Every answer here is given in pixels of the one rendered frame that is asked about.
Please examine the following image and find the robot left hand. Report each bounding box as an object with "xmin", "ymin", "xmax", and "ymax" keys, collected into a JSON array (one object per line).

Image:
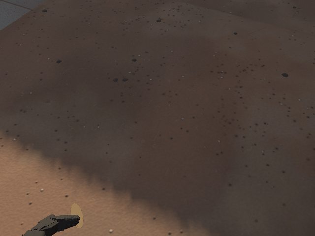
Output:
[{"xmin": 22, "ymin": 214, "xmax": 80, "ymax": 236}]

